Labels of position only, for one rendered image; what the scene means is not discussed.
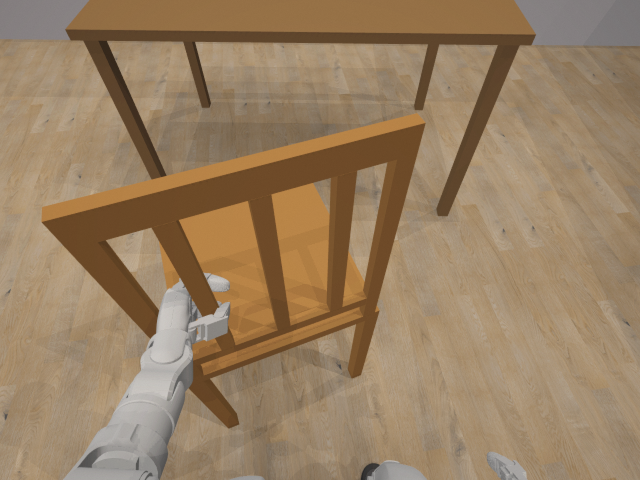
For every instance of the robot left forearm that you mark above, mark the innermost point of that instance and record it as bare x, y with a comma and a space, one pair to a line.
139, 431

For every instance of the robot right hand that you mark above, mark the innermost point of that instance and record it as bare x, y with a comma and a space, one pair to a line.
505, 468

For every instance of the chair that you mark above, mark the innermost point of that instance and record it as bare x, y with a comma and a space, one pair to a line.
258, 222

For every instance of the robot right shin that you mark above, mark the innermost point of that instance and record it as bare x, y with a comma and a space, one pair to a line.
385, 462

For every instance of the table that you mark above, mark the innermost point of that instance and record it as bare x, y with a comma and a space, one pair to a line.
432, 22

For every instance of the robot left hand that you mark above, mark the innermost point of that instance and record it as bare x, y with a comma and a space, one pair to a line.
178, 311

